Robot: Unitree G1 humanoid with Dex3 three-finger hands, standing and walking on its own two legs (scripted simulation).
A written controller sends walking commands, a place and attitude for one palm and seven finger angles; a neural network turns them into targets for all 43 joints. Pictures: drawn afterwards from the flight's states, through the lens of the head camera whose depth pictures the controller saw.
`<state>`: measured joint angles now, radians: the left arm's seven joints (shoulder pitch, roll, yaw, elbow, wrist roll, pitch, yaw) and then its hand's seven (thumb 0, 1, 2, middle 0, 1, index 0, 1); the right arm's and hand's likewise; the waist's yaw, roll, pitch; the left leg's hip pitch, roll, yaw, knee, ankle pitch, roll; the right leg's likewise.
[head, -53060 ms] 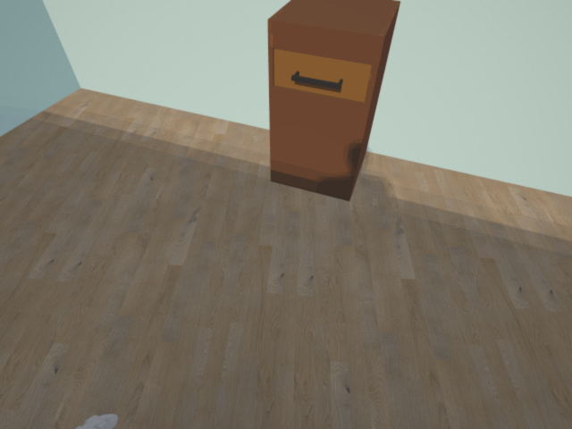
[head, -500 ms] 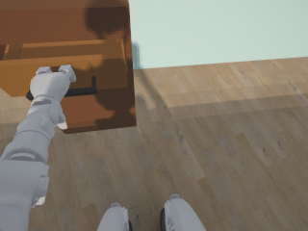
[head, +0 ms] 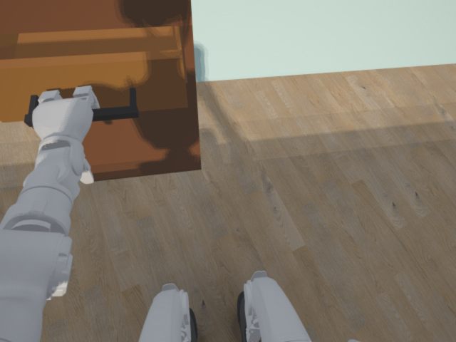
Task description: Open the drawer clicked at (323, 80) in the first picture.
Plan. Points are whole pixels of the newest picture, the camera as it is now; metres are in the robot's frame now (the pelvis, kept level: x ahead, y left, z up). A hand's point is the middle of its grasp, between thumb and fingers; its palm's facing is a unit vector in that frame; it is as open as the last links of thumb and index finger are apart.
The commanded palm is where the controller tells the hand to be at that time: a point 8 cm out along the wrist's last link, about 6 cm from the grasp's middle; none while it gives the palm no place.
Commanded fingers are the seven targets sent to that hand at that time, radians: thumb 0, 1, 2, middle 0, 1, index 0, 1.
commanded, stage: lower the fingers behind the handle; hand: left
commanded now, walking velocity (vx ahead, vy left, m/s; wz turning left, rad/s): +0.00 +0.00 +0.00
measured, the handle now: (84, 107) +0.55 +0.24 -0.03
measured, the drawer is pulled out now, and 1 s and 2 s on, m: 0.07 0.07 0.12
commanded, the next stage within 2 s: close the thumb around the handle in 0.40 s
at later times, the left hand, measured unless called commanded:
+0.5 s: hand (79, 136) +0.50 +0.25 -0.05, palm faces -0.09 -0.03 -1.00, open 13.8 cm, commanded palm +0.49 +0.23 +0.00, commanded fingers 0.00 -0.44 0.32 -0.30 -1.21 -0.30 -1.21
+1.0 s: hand (78, 136) +0.50 +0.25 -0.05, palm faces -0.05 -0.02 -1.00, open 7.4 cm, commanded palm +0.49 +0.23 +0.00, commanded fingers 0.00 0.90 0.90 -0.40 -1.35 -0.40 -1.35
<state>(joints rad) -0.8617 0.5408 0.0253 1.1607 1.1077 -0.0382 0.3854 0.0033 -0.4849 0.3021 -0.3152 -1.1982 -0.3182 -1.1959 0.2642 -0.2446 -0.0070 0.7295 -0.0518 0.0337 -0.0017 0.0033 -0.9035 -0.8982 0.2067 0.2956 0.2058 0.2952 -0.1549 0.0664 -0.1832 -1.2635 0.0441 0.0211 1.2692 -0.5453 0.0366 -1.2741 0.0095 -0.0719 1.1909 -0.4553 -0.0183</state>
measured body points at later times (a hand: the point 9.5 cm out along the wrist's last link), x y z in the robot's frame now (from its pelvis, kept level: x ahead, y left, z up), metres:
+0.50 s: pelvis +0.00 +0.01 -0.01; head +0.17 +0.02 +0.41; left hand +0.50 +0.24 +0.01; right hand +0.02 -0.26 -0.14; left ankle +0.01 +0.10 -0.62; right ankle +0.04 -0.11 -0.62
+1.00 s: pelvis +0.00 +0.00 -0.01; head +0.18 +0.01 +0.40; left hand +0.50 +0.25 +0.00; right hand +0.02 -0.27 -0.14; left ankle +0.01 +0.10 -0.62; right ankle +0.04 -0.11 -0.62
